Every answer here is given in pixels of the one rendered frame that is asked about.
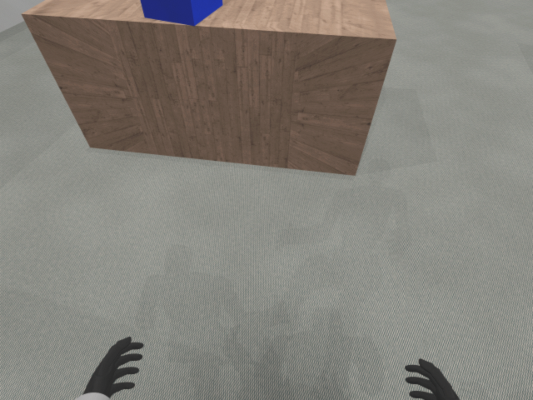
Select pedestal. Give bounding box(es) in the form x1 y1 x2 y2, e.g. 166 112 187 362
22 0 396 176

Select right robot hand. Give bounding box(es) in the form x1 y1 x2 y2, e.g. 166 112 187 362
405 358 460 400

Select left robot hand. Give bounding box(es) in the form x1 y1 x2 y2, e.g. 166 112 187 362
83 337 144 398

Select carton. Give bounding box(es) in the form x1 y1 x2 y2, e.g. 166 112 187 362
141 0 222 26

